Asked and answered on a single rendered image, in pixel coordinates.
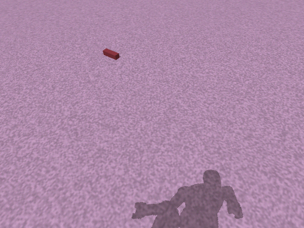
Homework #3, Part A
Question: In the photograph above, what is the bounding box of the carton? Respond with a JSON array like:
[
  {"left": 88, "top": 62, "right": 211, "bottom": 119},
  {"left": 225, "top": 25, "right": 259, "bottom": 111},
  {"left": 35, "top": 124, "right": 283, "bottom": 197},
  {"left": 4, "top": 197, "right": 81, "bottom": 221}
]
[{"left": 103, "top": 48, "right": 119, "bottom": 60}]

